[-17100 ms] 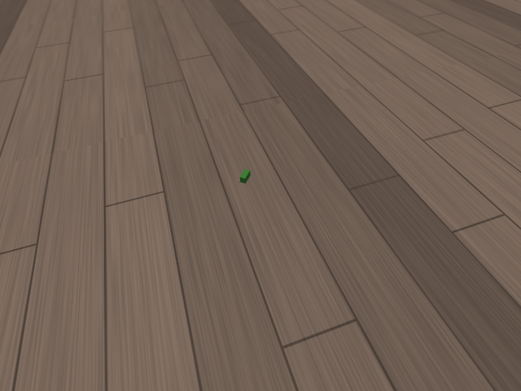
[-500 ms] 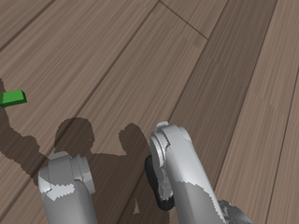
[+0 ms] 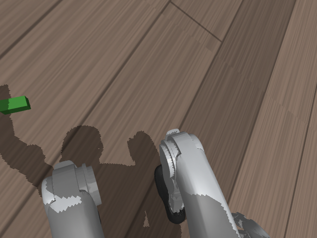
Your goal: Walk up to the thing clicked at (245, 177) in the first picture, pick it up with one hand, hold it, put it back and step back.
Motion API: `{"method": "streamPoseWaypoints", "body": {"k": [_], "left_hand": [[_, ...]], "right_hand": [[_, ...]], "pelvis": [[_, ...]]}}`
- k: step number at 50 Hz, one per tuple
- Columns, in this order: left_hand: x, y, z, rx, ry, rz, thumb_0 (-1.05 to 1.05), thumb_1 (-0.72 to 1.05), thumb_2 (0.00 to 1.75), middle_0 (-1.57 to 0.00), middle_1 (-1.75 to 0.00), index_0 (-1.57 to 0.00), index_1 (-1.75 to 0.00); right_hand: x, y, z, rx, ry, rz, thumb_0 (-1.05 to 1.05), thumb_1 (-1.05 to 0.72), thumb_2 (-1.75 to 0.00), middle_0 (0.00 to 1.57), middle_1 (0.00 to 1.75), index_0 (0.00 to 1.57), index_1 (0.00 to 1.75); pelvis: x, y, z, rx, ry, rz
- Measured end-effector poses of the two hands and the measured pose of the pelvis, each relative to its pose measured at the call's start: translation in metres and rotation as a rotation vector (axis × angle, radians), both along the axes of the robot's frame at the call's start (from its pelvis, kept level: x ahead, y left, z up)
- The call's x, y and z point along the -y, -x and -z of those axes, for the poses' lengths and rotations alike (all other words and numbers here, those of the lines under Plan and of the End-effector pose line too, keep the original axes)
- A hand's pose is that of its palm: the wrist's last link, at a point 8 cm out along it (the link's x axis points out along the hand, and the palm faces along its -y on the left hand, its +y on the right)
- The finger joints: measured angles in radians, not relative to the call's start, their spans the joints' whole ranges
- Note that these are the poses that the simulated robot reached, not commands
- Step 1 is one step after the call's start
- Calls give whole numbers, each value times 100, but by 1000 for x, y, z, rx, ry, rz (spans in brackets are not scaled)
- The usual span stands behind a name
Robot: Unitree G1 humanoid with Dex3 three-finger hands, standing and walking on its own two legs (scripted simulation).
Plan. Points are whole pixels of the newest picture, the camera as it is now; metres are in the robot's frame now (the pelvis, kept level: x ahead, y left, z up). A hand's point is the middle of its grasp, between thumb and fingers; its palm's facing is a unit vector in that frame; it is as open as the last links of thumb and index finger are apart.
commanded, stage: rise first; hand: left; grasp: from above
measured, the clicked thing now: (14, 105) +0.51 +0.30 -0.30
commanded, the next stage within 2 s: none
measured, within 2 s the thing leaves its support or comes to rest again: neither
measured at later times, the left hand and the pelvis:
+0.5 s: hand out of the picture +0.47 +0.34 -0.17, palm faces -0.44 -0.09 -0.90, open 12.2 cm; pelvis +0.00 +0.00 +0.00, yaw +0 degrees
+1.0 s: hand out of the picture +0.47 +0.34 -0.18, palm faces -0.43 -0.09 -0.90, open 12.3 cm; pelvis +0.00 +0.00 +0.00, yaw +0 degrees
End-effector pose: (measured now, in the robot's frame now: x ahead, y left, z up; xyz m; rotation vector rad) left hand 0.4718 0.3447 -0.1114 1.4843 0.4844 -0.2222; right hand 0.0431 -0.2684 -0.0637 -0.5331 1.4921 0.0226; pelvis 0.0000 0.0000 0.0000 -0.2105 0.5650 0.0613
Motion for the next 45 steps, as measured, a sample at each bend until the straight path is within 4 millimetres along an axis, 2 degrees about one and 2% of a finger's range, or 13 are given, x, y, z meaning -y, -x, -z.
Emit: {"method": "streamPoseWaypoints", "body": {"k": [14, 45], "left_hand": [[2, -2, 10, 3, -2, -8, 0, -21, 75, -38, -71, -37, -71], [4, 1, 9, 2, -5, -2, 0, -21, 75, -37, -72, -36, -72]], "right_hand": [[-2, 3, 0, -2, 3, 2, 0, -90, -90, 20, 30, 20, 30], [0, 2, 0, 10, -6, -6, 0, -90, -90, 20, 30, 20, 30]], "pelvis": [[-1, -1, 2, 0, 3, 1], [0, 0, 3, 4, 0, 1]]}}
